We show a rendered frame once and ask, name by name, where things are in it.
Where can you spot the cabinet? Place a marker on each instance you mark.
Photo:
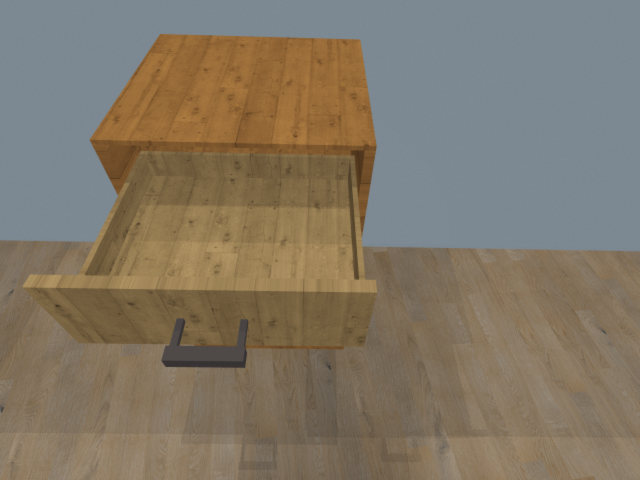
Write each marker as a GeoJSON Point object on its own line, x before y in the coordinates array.
{"type": "Point", "coordinates": [243, 94]}

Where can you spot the handle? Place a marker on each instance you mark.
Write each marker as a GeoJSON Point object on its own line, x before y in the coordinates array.
{"type": "Point", "coordinates": [205, 356]}

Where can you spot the drawer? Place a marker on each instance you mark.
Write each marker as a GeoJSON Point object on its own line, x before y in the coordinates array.
{"type": "Point", "coordinates": [218, 237]}

